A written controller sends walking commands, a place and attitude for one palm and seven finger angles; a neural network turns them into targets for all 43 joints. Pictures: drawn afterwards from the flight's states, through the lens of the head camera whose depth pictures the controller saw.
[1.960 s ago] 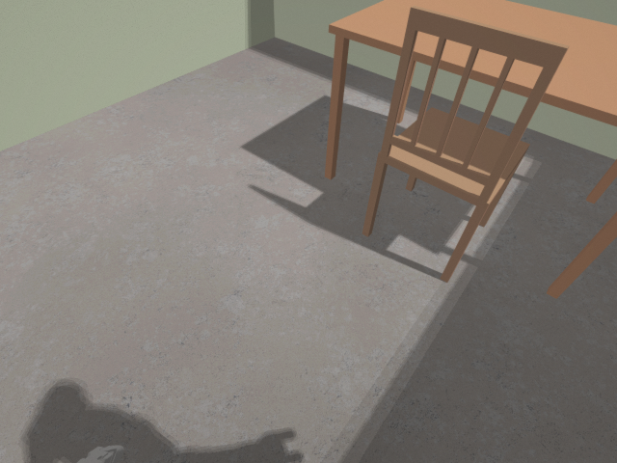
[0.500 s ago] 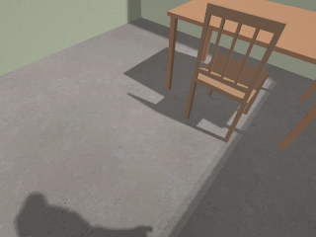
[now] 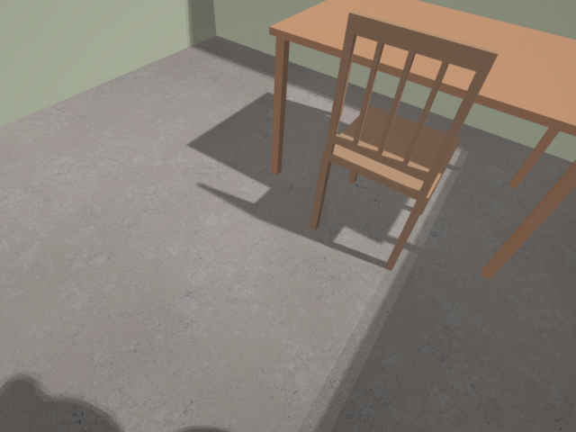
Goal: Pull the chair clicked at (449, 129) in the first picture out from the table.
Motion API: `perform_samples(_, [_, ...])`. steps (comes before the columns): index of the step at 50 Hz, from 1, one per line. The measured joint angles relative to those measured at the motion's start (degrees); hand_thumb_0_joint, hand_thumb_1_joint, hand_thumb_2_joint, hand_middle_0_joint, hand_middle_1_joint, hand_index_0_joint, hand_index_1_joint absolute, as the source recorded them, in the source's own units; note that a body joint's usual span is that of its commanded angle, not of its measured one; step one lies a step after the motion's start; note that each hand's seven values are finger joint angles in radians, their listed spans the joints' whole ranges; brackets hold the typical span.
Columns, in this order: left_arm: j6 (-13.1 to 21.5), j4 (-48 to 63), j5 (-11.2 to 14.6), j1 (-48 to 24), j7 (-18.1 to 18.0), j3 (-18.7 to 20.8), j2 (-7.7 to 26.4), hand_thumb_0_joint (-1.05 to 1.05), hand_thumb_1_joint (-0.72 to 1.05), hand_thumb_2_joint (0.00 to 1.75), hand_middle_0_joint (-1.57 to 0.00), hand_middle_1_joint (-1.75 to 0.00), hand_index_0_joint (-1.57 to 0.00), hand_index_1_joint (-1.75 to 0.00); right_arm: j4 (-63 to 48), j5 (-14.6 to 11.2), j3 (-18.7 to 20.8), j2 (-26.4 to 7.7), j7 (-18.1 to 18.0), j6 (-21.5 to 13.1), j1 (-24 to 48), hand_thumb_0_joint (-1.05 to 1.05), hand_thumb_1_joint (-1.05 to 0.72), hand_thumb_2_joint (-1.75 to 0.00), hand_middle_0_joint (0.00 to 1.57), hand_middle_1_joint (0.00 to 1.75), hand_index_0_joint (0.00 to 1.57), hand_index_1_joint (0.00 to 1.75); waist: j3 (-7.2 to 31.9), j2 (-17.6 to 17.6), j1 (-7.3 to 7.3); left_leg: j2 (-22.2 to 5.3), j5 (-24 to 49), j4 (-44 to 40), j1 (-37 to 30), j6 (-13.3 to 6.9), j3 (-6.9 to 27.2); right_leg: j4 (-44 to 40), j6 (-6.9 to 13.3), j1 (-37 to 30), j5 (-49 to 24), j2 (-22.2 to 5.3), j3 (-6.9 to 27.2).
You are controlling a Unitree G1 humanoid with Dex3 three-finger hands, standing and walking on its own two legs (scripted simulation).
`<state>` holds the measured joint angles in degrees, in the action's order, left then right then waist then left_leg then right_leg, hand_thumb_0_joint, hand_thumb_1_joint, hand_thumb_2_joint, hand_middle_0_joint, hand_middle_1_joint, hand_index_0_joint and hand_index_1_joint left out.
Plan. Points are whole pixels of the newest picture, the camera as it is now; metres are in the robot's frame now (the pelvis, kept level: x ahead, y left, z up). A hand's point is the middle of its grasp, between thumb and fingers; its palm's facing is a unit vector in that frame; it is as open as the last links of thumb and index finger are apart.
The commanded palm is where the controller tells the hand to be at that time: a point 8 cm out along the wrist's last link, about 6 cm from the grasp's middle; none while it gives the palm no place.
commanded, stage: walk to a spot facing it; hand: left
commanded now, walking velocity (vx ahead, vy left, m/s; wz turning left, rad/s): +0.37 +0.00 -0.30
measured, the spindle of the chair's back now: (394, 108) +1.02 -0.28 -0.06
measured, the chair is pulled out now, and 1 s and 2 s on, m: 0.00 0.00 0.00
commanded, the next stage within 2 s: turn to face it in 0.36 s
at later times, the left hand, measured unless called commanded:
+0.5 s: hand (220, 359) +0.27 +0.13 -0.16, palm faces -0.09 -0.98 -0.20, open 7.3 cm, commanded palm none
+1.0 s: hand (222, 285) +0.42 +0.15 -0.16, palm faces -0.27 -0.94 -0.22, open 7.4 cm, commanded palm none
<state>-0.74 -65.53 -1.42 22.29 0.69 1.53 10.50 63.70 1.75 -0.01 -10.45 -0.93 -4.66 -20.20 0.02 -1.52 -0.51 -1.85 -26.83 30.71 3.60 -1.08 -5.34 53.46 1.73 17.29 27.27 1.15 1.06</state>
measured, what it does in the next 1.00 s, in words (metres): walks ahead, turning right: right foot, then left foot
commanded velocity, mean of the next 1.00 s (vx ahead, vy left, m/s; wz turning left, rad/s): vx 0.13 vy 0.00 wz -0.36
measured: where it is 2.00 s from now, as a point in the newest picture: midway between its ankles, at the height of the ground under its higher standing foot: (318, 390)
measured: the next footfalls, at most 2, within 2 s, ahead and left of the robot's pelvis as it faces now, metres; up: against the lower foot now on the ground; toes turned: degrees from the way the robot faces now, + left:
right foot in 0.28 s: +0.27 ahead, -0.12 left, +0.00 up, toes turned -12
left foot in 0.74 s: +0.39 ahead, +0.08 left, +0.00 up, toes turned -4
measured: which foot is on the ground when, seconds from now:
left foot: down 0.00-0.26, up 0.28-0.72, down 0.74-1.00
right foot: up 0.00-0.26, down 0.28-0.74, up 0.76-1.00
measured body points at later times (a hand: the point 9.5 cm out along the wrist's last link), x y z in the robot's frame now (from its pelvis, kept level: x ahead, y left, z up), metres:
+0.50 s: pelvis +0.20 -0.05 +0.01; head +0.21 -0.05 +0.46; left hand +0.28 +0.18 -0.15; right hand +0.19 -0.27 -0.15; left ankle +0.23 +0.10 -0.65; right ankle +0.23 -0.11 -0.73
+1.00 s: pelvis +0.31 -0.03 +0.01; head +0.35 -0.04 +0.46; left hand +0.44 +0.20 -0.14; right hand +0.31 -0.28 -0.13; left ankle +0.35 +0.08 -0.73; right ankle +0.27 -0.15 -0.68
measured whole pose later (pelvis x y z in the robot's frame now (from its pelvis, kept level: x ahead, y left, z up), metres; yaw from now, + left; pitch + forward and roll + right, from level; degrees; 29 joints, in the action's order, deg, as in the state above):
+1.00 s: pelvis +0.31 -0.03 +0.01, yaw -21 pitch +0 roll -1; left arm -3.1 -56.2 -1.5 12.9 0.7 6.0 12.2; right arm 55.2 1.9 2.1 -9.6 -1.8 -1.0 -9.9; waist -4.4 -0.5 0.8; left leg -7.6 -15.6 29.1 12.7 0.3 -14.6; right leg 53.0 -1.9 24.9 25.7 -3.0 -3.7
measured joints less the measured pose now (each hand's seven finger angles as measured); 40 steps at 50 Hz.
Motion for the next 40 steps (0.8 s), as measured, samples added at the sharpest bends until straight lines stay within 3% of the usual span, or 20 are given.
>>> perform_samples(3, [-0.2, 0.7, -0.2, -2.4, 0.3, 0.7, 0.1, 0.01, 0.91, 0.89, -0.2, -0.3, -0.2, -0.3, 0.8, 0.2, -0.1, 1.8, -0.8, -0.6, -4.0, 0.0, -0.91, -0.89, 0.2, 0.3, 0.2, 0.3, -1.7, 0.0, -1.15, -0.3, 0.6, -4.6, -4.3, 0.3, -0.5, 10.8, 0.5, 7.8, -1.8, -1.1, -3.0])
perform_samples(5, [-0.3, 2.3, -0.2, -5.0, 0.8, 1.1, 0.4, 0.01, 0.91, 0.89, -0.2, -0.3, -0.2, -0.3, 2.2, 0.1, -0.2, 2.9, -1.0, -0.4, -6.5, 0.0, -0.91, -0.89, 0.2, 0.3, 0.2, 0.3, -2.9, 0.0, -1.06, -0.4, 1.1, -8.1, -7.4, 0.7, -1.3, 11.0, 0.5, 12.3, -4.6, -2.2, -4.5])
perform_samples(8, [-0.1, 5.1, 0.0, -9.7, 1.3, 1.2, 0.4, 0.01, 0.91, 0.9, -0.2, -0.3, -0.2, -0.3, 4.3, 0.0, -0.4, 3.9, -1.2, 0.0, -9.4, 0.0, -0.91, -0.89, 0.2, 0.3, 0.2, 0.3, -5.1, 0.6, -0.87, -0.6, 1.4, -12.7, -11.9, 1.4, -2.6, 1.1, 0.9, 15.7, -10.2, -3.3, -7.3])
perform_samples(11, [1.0, 7.8, 0.1, -13.7, 1.4, 1.1, 0.2, 0.01, 0.91, 0.9, -0.2, -0.3, -0.19, -0.3, 6.3, -0.5, -0.3, 4.2, -1.0, 0.5, -11.0, 0.0, -0.9, -0.89, 0.2, 0.3, 0.2, 0.3, -7.1, 1.6, -0.82, -1.4, -0.5, -12.9, -15.1, 2.2, -4.1, -9.6, 2.6, 14.6, -14.4, -1.9, -9.6])
perform_samples(13, [2.5, 8.9, -0.2, -14.6, 1.2, 1.2, 0.5, 0.01, 0.91, 0.9, -0.2, -0.3, -0.19, -0.3, 7.4, -0.8, 0.1, 4.1, -0.8, 1.1, -11.9, 0.0, -0.9, -0.89, 0.2, 0.3, 0.2, 0.3, -7.4, 1.5, -0.33, -2.1, -3.1, -5.5, -14.7, 2.3, -5.1, -15.5, 4.0, 10.6, -17.3, -0.6, -10.6])
perform_samples(14, [3.3, 9.2, -0.4, -14.6, 1.0, 1.4, 0.8, 0.0, 0.91, 0.9, -0.2, -0.3, -0.2, -0.3, 7.7, -1.1, 0.3, 4.2, -0.5, 1.3, -12.2, 0.0, -0.9, -0.89, 0.2, 0.3, 0.2, 0.3, -7.1, 1.0, 0.06, -2.6, -4.0, 3.0, -12.1, 2.0, -5.3, -16.8, 5.2, 9.0, -19.8, -0.6, -10.7])
perform_samples(17, [4.1, 8.8, 0.3, -14.5, 0.0, 1.9, 1.0, 0.0, 0.91, 0.9, -0.2, -0.3, -0.2, -0.3, 6.6, -1.7, 1.1, 3.6, -0.3, 2.4, -8.5, 0.01, -0.9, -0.89, 0.2, 0.3, 0.2, 0.3, -7.3, 0.9, -0.58, -2.9, -1.7, 35.8, 2.6, 0.6, 0.9, -13.0, 5.9, 7.2, -14.2, 0.4, -10.8])
perform_samples(18, [3.9, 8.4, 0.5, -14.2, -0.3, 1.9, 1.0, 0.0, 0.91, 0.89, -0.2, -0.3, -0.2, -0.3, 5.7, -1.6, 1.4, 3.4, -0.2, 2.5, -6.8, 0.01, -0.9, -0.89, 0.2, 0.3, 0.2, 0.3, -7.0, 0.9, -0.86, -3.1, 0.4, 41.5, 7.1, 0.2, 1.9, -14.2, 5.8, 5.5, -13.2, 0.8, -10.9])
perform_samples(20, [3.5, 7.3, 0.5, -13.1, -0.9, 1.6, 0.8, 0.0, 0.91, 0.89, -0.2, -0.3, -0.2, -0.3, 3.2, -0.9, 1.8, 3.0, -0.1, 2.6, -3.2, 0.01, -0.91, -0.89, 0.2, 0.3, 0.2, 0.3, -5.9, 0.8, -1.23, -4.1, 4.0, 45.1, 15.1, 0.1, 2.5, -17.9, 5.1, 2.4, -13.6, 1.3, -10.7])
perform_samples(24, [3.5, 5.3, 0.1, -10.2, -1.6, 1.3, -0.2, 0.0, 0.93, 0.89, -0.2, -0.3, -0.2, -0.3, -2.0, -0.3, 2.2, 2.3, 0.1, 2.7, 3.4, 0.0, -0.91, -0.9, 0.2, 0.3, 0.2, 0.3, -3.3, 1.7, -1.65, -6.3, 8.5, 38.0, 26.0, 1.1, 3.0, -24.7, 4.9, -2.4, -14.8, 2.4, -10.0])
perform_samples(27, [3.4, 4.5, 0.0, -8.1, -1.3, 1.0, -1.0, 0.0, 0.93, 0.89, -0.2, -0.3, -0.2, -0.3, -4.3, -0.1, 2.7, 1.5, -0.2, 3.0, 6.8, 0.01, -0.94, -0.89, 0.2, 0.3, 0.2, 0.3, -1.8, 2.5, -1.19, -7.1, 11.8, 28.6, 28.6, 2.1, 2.5, -27.8, 4.5, -4.8, -14.8, 2.7, -9.2])
perform_samples(32, [3.1, 4.8, -0.3, -5.5, -0.8, 1.1, -2.1, 0.0, 0.92, 0.89, -0.2, -0.3, -0.2, -0.3, -6.2, -0.4, 2.4, 0.8, 0.2, 2.9, 10.7, 0.01, -0.94, -0.9, 0.2, 0.3, 0.2, 0.3, -1.5, 2.4, 1.33, -5.9, 12.6, 15.4, 25.6, 3.4, 2.1, -28.2, 3.4, -6.3, -13.0, 3.1, -6.5])
perform_samples(36, [1.9, 5.3, -0.1, -4.1, -0.7, 1.8, -2.2, 0.0, 0.91, 0.89, -0.2, -0.3, -0.2, -0.3, -7.1, -0.6, 1.7, 1.5, -0.2, 2.6, 12.2, 0.0, -0.93, -0.9, 0.2, 0.3, 0.2, 0.3, -2.0, 1.5, 2.93, -3.7, 13.9, 5.3, 18.7, 3.9, 0.9, -25.0, 2.0, -6.0, -9.7, 3.2, -4.2])
perform_samples(38, [1.0, 5.3, 0.4, -4.0, -0.8, 2.3, -1.5, 0.0, 0.91, 0.89, -0.2, -0.3, -0.2, -0.3, -7.3, -0.5, 1.3, 2.2, -0.5, 2.1, 12.4, 0.0, -0.92, -0.9, 0.2, 0.3, 0.2, 0.3, -2.2, 0.1, 3.11, -2.9, 13.3, 2.6, 16.3, 1.6, -0.8, -19.2, 0.9, -4.0, -6.3, 2.5, -3.1])
perform_samples(40, [0.2, 5.4, 0.4, -4.4, -0.9, 2.8, -0.7, 0.0, 0.91, 0.89, -0.2, -0.3, -0.2, -0.3, -7.8, -0.3, 0.6, 3.0, -0.6, 2.3, 12.5, 0.0, -0.92, -0.9, 0.2, 0.3, 0.2, 0.3, -3.0, -1.1, 3.67, -3.0, 11.4, 3.2, 15.2, 0.4, -2.9, -6.6, -0.6, 0.3, 1.3, 1.7, -2.4])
